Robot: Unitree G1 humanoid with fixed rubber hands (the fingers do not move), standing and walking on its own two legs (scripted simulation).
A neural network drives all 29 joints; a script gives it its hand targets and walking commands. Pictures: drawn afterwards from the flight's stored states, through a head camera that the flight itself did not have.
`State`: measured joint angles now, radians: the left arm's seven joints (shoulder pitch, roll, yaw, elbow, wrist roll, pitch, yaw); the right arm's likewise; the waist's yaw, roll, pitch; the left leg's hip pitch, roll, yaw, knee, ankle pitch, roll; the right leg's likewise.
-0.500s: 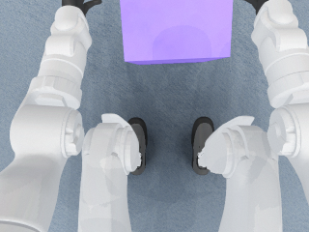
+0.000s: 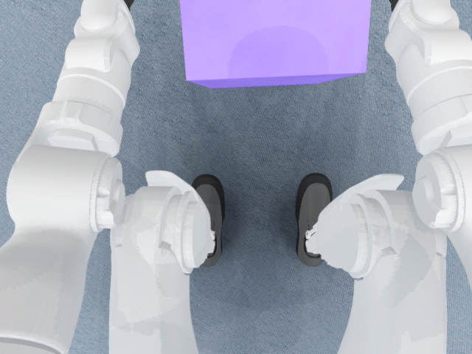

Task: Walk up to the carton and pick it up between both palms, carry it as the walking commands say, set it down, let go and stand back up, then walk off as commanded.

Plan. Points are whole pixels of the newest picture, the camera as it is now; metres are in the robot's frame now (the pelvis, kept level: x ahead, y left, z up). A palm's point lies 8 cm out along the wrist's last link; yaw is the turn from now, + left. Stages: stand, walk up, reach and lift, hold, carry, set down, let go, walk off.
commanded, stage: reach and lift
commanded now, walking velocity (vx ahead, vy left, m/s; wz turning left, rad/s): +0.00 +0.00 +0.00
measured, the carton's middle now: (266, 6) +0.54 +0.00 -0.24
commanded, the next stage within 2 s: none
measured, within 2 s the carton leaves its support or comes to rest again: leaves its support in 1.18 s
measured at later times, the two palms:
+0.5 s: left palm out of the picture +0.54 +0.15 -0.17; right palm out of the picture +0.55 -0.14 -0.17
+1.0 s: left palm out of the picture +0.54 +0.15 -0.17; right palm out of the picture +0.55 -0.14 -0.17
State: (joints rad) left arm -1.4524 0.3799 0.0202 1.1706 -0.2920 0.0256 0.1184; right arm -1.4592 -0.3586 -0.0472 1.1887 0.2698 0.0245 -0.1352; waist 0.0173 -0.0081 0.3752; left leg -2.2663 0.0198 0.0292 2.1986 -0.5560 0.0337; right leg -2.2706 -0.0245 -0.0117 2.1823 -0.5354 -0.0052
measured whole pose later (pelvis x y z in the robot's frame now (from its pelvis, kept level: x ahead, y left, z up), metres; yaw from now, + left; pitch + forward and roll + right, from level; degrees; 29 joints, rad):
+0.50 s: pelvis +0.00 +0.00 +0.01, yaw -1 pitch +36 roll -1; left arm -1.51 0.30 0.01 1.21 -0.26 -0.01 0.16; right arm -1.51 -0.31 0.00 1.21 0.27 0.01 -0.16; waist 0.02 -0.01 0.39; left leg -2.25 0.02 0.02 2.17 -0.55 0.03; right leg -2.26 -0.01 -0.02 2.15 -0.52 -0.01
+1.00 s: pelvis +0.00 +0.00 -0.01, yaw -1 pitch +34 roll +0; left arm -1.49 0.29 0.18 1.15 -0.11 0.12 0.09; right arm -1.50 -0.27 -0.13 1.16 0.16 0.11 -0.14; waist 0.02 -0.02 0.39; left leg -2.27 0.00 0.00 2.24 -0.56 0.00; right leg -2.30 0.02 -0.01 2.22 -0.51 -0.01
